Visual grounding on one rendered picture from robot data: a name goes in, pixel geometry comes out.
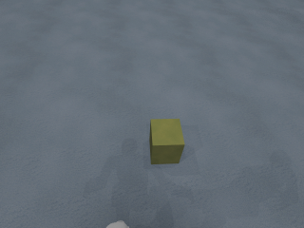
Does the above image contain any carton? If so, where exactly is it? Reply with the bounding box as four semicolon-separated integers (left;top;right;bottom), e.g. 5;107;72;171
149;119;185;164

